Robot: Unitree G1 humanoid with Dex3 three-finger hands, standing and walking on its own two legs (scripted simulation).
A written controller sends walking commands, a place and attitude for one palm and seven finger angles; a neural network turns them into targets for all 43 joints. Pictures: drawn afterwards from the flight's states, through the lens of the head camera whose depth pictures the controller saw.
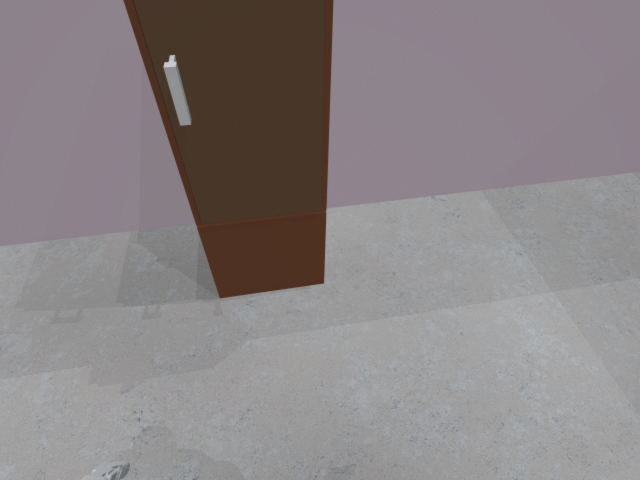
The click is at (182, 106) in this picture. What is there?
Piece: cupboard door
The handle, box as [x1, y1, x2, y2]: [163, 55, 191, 125]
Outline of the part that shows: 170,55 169,61 164,62 163,67 180,125 190,124 191,119 174,55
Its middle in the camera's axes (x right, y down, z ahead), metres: -0.30 -0.31 +0.82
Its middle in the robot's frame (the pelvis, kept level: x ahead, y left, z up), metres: +0.82 +0.34 +0.08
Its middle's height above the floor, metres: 0.85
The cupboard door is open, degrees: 0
